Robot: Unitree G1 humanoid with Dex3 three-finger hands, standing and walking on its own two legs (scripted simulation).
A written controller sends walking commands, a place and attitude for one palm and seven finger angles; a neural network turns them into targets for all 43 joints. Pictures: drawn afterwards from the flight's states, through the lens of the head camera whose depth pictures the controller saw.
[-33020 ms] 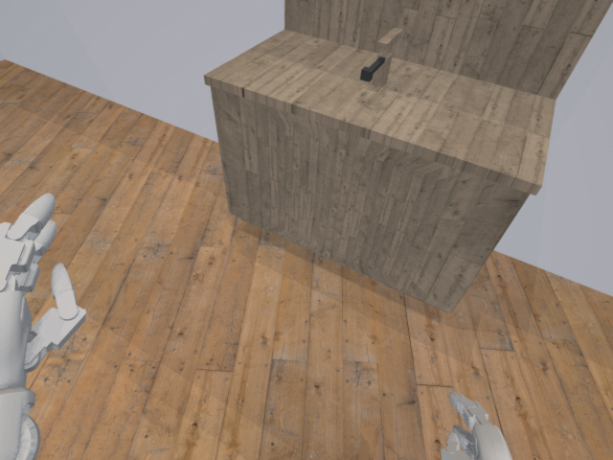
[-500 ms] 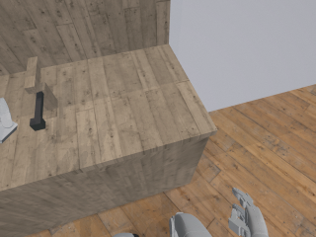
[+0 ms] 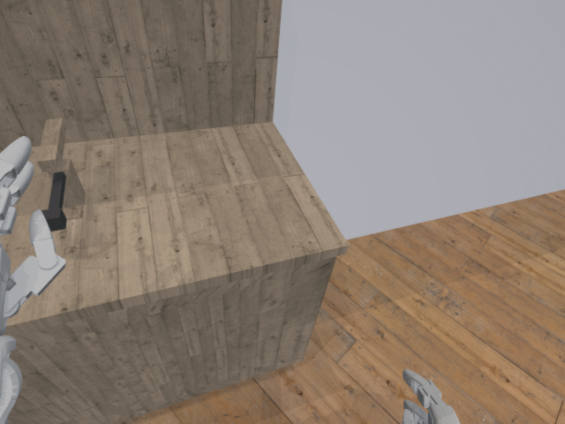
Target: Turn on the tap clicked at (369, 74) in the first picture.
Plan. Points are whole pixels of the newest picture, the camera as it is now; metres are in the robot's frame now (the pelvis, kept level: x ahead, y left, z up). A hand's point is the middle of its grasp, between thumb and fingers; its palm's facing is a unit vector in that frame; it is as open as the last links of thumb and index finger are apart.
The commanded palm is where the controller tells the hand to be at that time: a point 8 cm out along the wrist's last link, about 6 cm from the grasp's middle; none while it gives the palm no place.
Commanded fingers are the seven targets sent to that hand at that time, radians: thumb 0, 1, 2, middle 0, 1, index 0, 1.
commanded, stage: come to a stop and stand still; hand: left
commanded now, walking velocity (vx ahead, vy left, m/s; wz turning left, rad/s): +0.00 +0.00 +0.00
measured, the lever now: (53, 219) +0.40 +0.41 +0.03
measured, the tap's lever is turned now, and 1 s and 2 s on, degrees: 0 0 0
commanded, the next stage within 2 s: look again from close up in 0.30 s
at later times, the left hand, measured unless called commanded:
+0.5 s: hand (46, 276) +0.20 +0.26 +0.18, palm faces +0.41 -0.83 -0.38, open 7.4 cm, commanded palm +0.15 +0.29 +0.19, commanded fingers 0.00 0.90 0.90 -0.20 -0.30 -0.20 -0.30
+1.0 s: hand (77, 261) +0.23 +0.24 +0.18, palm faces +0.39 -0.84 -0.37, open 7.4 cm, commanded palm +0.17 +0.28 +0.19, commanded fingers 0.00 0.90 0.90 -0.20 -0.30 -0.20 -0.30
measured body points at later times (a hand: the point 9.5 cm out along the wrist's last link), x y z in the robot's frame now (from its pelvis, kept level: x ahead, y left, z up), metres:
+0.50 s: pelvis -0.01 +0.01 +0.01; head -0.02 +0.02 +0.46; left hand +0.18 +0.30 +0.20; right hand +0.16 -0.20 -0.06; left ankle +0.03 +0.11 -0.73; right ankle +0.01 -0.12 -0.73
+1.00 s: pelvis +0.02 +0.00 +0.01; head +0.02 +0.00 +0.46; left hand +0.20 +0.28 +0.20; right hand +0.19 -0.24 -0.06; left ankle +0.03 +0.11 -0.73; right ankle +0.01 -0.12 -0.73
